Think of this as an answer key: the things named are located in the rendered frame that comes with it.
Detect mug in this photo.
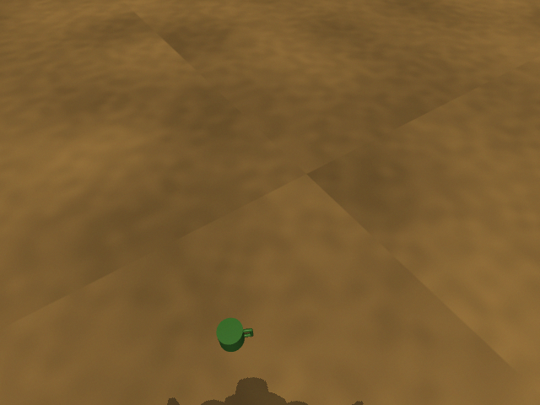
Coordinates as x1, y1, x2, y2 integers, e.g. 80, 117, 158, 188
216, 318, 253, 352

